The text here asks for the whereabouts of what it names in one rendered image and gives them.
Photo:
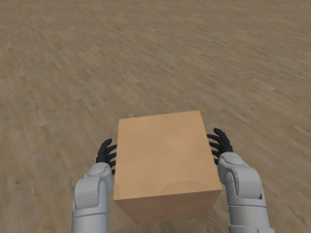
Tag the right robot forearm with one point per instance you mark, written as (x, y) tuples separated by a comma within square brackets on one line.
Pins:
[(244, 195)]

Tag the carton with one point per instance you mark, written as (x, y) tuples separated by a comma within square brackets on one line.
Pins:
[(165, 169)]

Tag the robot left hand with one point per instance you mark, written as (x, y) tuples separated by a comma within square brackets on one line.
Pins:
[(103, 154)]

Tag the left robot forearm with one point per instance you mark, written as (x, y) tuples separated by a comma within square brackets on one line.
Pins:
[(90, 206)]

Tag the robot right hand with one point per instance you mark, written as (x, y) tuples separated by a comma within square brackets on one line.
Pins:
[(222, 146)]

